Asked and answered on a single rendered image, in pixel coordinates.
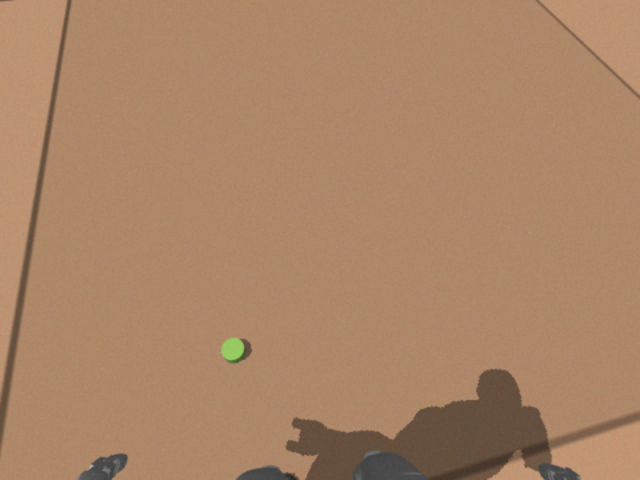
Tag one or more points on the right robot hand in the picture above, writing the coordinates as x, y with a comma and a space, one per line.
553, 472

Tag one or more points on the left robot hand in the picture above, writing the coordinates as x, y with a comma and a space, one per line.
105, 468

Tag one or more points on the tin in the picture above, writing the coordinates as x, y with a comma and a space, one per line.
233, 350

